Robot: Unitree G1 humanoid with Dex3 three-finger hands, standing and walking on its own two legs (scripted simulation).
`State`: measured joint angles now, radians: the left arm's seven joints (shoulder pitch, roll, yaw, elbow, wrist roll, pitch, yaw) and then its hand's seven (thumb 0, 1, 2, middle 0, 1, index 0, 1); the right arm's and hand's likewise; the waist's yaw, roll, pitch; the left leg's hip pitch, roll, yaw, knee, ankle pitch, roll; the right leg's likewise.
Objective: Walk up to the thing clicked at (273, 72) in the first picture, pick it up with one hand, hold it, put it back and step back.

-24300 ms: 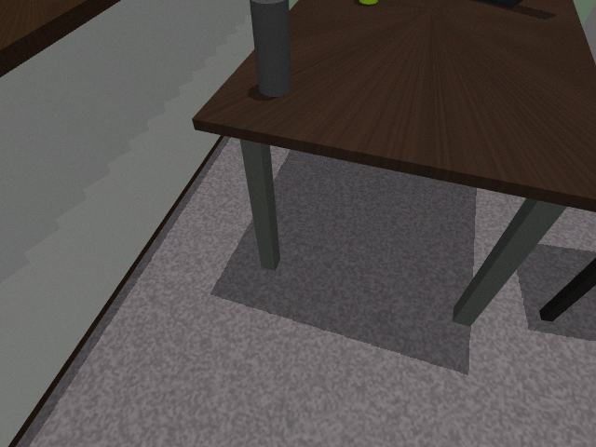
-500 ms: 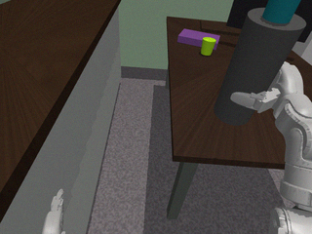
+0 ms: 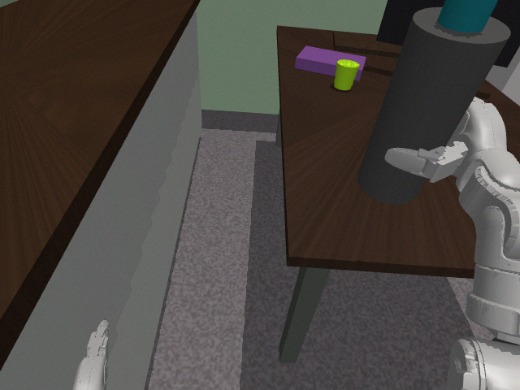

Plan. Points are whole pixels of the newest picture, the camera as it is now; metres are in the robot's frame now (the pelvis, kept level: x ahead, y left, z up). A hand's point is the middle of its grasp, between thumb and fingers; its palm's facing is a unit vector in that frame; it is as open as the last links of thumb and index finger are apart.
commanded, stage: crouch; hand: right
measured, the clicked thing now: (425, 99) +0.34 -0.16 +0.33
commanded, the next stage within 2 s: lower in 1.50 s
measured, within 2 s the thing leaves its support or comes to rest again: neither
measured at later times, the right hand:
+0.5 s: hand (385, 153) +0.43 -0.19 +0.20, palm faces +0.21 +0.98 -0.03, open 11.7 cm
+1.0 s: hand (377, 151) +0.48 -0.20 +0.17, palm faces +0.21 +0.98 -0.03, open 11.7 cm
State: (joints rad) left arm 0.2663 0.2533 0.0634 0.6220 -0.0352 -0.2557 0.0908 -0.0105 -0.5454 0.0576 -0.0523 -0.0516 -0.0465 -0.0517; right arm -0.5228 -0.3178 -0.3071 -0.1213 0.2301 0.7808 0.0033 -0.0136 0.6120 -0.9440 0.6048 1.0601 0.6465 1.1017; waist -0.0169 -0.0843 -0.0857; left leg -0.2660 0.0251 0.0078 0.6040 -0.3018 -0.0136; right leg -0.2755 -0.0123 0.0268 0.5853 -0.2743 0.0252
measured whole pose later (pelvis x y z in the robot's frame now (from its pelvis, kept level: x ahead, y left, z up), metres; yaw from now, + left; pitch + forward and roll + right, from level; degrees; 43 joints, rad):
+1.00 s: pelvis +0.01 +0.00 -0.01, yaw +2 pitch +7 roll +0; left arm 0.29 0.22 0.03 0.49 -0.01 -0.23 0.08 -0.01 -0.54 0.05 -0.05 -0.04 -0.05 -0.04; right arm -0.77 -0.41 -0.36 0.75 0.10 0.13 0.02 -0.01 0.61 -0.93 0.62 1.04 0.66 1.08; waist 0.07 -0.02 -0.07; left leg -0.45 0.00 -0.01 0.65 -0.32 -0.01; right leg -0.46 -0.03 0.01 0.66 -0.31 0.03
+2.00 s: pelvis +0.02 -0.01 -0.02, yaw +3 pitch +14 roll +2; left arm 0.27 0.24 0.01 0.40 0.02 -0.14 0.04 -0.01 -0.54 0.05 -0.05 -0.04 -0.04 -0.05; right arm -0.83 -0.48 -0.43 1.05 0.05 -0.17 0.04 -0.01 0.61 -0.93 0.62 1.03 0.67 1.07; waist 0.15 0.00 -0.09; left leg -0.63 -0.01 -0.02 0.73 -0.33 -0.03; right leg -0.66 -0.05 0.00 0.78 -0.36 0.01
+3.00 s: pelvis +0.00 -0.02 -0.04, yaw +3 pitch +18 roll +2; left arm 0.32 0.24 0.01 0.26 0.04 -0.11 0.01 -0.01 -0.55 0.06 -0.06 -0.05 -0.05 -0.06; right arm -0.96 -0.56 -0.45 1.19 0.02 -0.27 0.04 -0.01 0.52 -0.35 0.72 0.56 0.73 0.56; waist 0.18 -0.01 -0.12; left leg -0.80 -0.02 -0.01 0.87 -0.37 -0.03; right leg -0.84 -0.05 0.02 0.94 -0.40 0.01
